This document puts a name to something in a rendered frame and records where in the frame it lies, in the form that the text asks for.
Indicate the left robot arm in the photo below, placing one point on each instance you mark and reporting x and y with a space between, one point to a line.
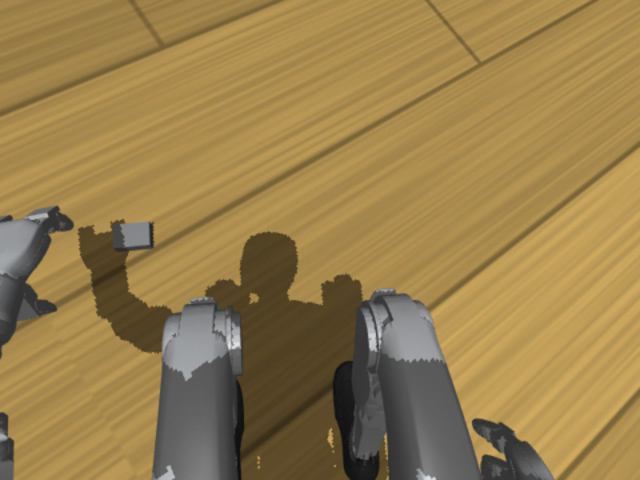
11 297

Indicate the small box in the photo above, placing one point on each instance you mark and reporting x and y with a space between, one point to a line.
132 236

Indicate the right robot foot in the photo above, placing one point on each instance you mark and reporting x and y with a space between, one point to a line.
344 405

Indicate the left robot hand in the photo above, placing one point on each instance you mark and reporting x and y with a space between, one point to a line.
23 244

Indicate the right robot hand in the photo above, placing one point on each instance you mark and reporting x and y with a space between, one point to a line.
523 462

